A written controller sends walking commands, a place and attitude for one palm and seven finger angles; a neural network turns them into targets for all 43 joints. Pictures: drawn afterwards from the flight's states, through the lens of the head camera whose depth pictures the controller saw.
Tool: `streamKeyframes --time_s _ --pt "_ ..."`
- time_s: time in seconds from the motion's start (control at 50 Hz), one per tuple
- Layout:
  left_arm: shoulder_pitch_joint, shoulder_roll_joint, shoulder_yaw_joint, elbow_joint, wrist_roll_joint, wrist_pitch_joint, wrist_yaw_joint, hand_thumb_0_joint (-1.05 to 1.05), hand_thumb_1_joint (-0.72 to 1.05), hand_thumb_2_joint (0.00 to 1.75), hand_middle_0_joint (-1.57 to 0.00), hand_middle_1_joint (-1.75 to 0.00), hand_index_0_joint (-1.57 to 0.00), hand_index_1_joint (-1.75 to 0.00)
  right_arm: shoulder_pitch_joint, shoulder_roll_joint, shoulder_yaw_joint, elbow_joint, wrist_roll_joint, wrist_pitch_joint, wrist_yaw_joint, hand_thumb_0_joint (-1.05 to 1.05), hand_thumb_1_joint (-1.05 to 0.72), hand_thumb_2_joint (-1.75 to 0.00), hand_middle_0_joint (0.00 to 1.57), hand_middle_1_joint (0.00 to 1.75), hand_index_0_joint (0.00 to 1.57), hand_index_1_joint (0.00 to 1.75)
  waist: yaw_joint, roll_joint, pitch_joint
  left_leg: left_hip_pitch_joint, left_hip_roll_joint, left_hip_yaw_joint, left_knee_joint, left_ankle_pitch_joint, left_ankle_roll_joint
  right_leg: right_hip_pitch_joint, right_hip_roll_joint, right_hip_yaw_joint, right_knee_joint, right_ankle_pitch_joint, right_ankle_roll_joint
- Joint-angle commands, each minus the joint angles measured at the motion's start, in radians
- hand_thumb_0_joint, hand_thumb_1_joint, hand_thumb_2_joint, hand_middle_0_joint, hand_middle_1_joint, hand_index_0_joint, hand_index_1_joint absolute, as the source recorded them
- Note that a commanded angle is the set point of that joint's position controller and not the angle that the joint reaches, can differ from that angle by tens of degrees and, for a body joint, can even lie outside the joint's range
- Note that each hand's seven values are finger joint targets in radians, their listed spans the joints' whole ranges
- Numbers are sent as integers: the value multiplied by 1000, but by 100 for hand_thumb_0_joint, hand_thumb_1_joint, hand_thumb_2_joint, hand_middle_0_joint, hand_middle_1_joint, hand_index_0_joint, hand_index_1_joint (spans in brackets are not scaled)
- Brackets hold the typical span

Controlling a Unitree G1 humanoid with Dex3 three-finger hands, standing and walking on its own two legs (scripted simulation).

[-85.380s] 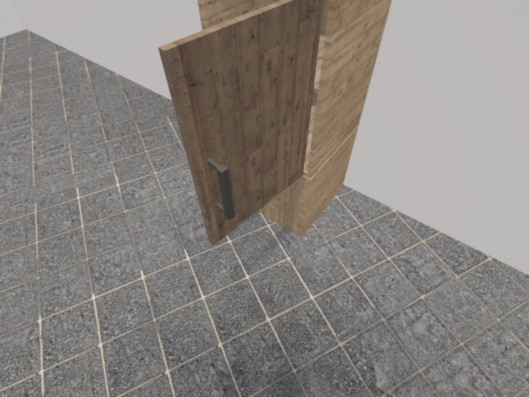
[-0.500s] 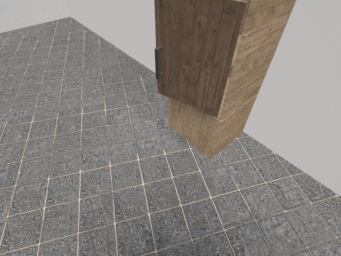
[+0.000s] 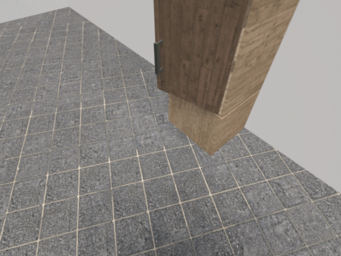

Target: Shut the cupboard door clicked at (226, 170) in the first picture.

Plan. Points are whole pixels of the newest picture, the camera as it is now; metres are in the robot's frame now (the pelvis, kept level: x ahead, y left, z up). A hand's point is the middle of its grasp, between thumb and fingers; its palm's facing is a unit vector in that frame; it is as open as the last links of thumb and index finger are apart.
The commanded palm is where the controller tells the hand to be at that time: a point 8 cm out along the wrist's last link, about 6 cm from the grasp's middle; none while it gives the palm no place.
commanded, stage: look to check the result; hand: left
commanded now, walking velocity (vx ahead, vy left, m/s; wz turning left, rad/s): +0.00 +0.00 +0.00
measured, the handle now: (159, 57) +1.05 +0.11 -0.11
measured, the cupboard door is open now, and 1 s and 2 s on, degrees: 15 15 15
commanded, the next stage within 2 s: walk to a spot facing it in 0.24 s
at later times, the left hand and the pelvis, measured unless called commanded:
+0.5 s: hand out of the picture +0.05 +0.19 -0.17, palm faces +0.04 -0.97 -0.25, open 7.3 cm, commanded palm none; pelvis +0.02 -0.01 +0.00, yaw +2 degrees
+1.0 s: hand out of the picture +0.03 +0.25 -0.18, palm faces +0.31 -0.92 -0.25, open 7.3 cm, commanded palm none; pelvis +0.00 +0.02 -0.01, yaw +19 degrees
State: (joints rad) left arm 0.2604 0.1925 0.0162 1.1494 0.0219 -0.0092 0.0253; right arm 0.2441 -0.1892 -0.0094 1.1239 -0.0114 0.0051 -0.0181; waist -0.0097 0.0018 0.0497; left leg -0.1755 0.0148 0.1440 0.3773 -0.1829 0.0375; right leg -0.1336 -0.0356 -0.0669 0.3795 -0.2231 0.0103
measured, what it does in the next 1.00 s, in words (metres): lifts its right foot, turning left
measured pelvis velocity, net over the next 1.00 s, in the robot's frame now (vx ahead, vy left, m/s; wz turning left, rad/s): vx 0.00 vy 0.02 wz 0.33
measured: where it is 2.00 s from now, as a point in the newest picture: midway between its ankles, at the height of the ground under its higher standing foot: outside the picture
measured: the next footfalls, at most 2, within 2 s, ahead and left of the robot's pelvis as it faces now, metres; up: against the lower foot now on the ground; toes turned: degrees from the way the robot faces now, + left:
right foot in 1.20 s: +0.10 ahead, -0.12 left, +0.00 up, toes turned +26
left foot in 1.68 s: +0.12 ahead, +0.22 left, +0.00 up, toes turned +54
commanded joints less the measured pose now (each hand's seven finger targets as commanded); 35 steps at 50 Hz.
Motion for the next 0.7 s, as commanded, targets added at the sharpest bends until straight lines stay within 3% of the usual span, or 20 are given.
streamKeyframes --time_s 0.0,0.22,0.3,0.34,0.4,0.48,0.54,0.58,0.6,0.62,0.64,0.68 --pt "31 136 19 -36 -4 -12 6 0 90 90 -20 -30 -20 -30 30 -146 -26 -37 1 -20 -12 0 -90 -90 20 30 20 30 1 -2 -11 57 118 -143 -80 92 1 -48 -76 98 -83 108 -46" --pt "-11 165 20 -39 -4 -15 3 0 90 90 -20 -30 -20 -30 -13 -171 -24 -33 -2 -21 -11 0 -90 -90 20 30 20 30 1 2 6 61 121 -144 -92 114 -6 -25 -86 97 -103 136 -46" --pt "-20 181 23 -45 -5 -18 2 0 90 90 -20 -30 -20 -30 -23 -189 -24 -36 -1 -24 -10 0 -90 -90 20 30 20 30 3 3 -29 81 121 -149 -87 153 -6 3 -87 96 -102 168 -47" --pt "-33 180 22 -44 -5 -17 1 0 90 90 -20 -30 -20 -30 -29 -187 -23 -32 -3 -23 -10 0 -90 -90 20 30 20 30 1 7 -19 74 122 -149 -93 143 -9 3 -89 95 -106 157 -47" --pt "4 123 21 -46 -8 0 9 0 90 90 -20 -30 -20 -30 1 -117 -10 -37 -3 -9 -5 0 -90 -90 20 30 20 30 4 5 -21 37 110 -149 -45 204 -19 13 -102 56 -48 188 -32" --pt "11 163 47 -81 -6 15 13 0 90 90 -20 -30 -20 -30 -6 -132 -26 -67 -5 9 -2 0 -90 -90 20 30 20 30 13 -16 -27 -46 91 -152 51 231 -23 29 -141 35 23 231 -49" --pt "16 198 70 -117 -3 22 16 0 90 90 -20 -30 -20 -30 -11 -121 -39 -103 -4 22 4 0 -90 -90 20 30 20 30 23 -100 -35 -145 41 -108 215 129 -42 59 -239 69 16 266 -116" --pt "19 205 79 -143 3 23 18 0 90 90 -20 -30 -20 -30 -50 -107 -51 -139 -8 36 6 0 -90 -90 20 30 20 30 39 -184 -6 -242 20 -86 453 -249 -56 50 -344 108 -26 362 -199" --pt "10 204 81 -154 11 21 22 0 90 90 -20 -30 -20 -30 -58 -110 -57 -157 -6 39 7 0 -90 -90 20 30 20 30 39 -182 -6 -273 26 -103 546 -329 -54 44 -381 114 -26 412 -226" --pt "-18 205 85 -172 16 19 25 0 90 90 -20 -30 -20 -30 -58 -103 -60 -168 -4 41 11 0 -90 -90 20 30 20 30 28 -182 12 -284 58 -123 573 -370 -55 19 -400 86 -19 410 -228" --pt "-47 205 89 -191 18 18 23 0 90 90 -20 -30 -20 -30 -57 -95 -61 -178 -1 40 16 0 -90 -90 20 30 20 30 13 -154 20 -268 70 -125 529 -369 -58 2 -386 46 12 434 -209" --pt "-82 217 95 -216 13 19 18 0 90 90 -20 -30 -20 -30 0 -88 -60 -180 -1 36 25 0 -90 -90 20 30 20 30 -21 -133 -11 -188 66 -87 325 -223 -63 0 -340 -39 125 427 -141"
